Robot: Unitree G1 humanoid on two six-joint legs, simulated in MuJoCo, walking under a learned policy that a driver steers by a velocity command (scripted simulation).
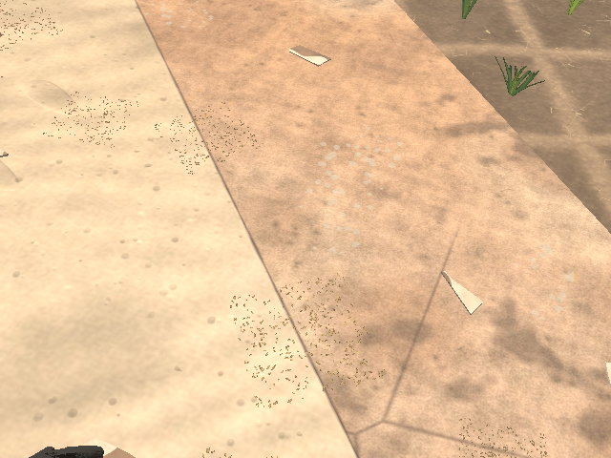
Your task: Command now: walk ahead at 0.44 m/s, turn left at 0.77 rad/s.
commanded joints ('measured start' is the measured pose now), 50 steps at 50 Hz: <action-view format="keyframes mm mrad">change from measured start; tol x16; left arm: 1 -95 52 8 -79 -6 -32 -6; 13 161 171 16 -55 33 -14 -13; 50 114 77 -55 131 2 86 4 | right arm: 1 -7 -185 -44 -73 -5 -9 -9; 50 -70 -87 16 -39 -38 25 5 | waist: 1 -9 157 19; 10 43 152 -28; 13 21 -293 -191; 29 85 101 -66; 50 48 11 -3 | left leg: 1 72 190 -272 -156 -260 118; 10 49 147 -283 98 204 45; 11 9 107 -230 213 172 2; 13 -292 -49 -32 607 -531 -105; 15 -361 30 -5 753 -447 -163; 27 141 112 131 28 151 -126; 50 58 119 109 131 256 -65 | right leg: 1 -79 20 -21 -136 55 21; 10 276 -15 -58 -391 202 -48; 12 611 -284 220 -337 657 -203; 13 655 -428 447 -368 567 -347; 17 413 -293 224 -418 310 -257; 25 337 -208 50 -373 477 -250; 30 248 -42 -81 -333 -21 -60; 50 344 -58 -72 -274 166 -44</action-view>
